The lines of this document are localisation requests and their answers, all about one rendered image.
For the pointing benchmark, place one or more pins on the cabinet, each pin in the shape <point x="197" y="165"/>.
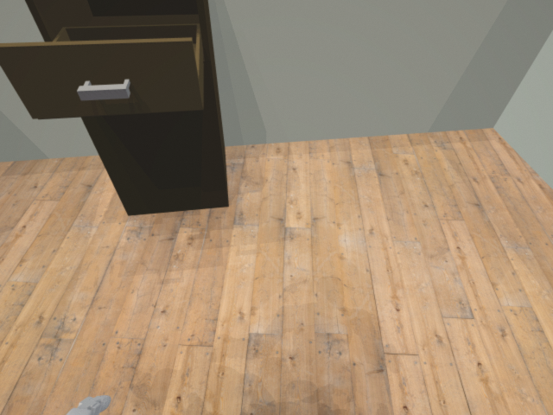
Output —
<point x="158" y="162"/>

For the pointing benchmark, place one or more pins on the handle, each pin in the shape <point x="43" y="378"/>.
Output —
<point x="117" y="91"/>

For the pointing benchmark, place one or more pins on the left robot hand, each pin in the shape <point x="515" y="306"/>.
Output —
<point x="91" y="406"/>

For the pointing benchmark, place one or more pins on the drawer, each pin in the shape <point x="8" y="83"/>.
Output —
<point x="164" y="64"/>

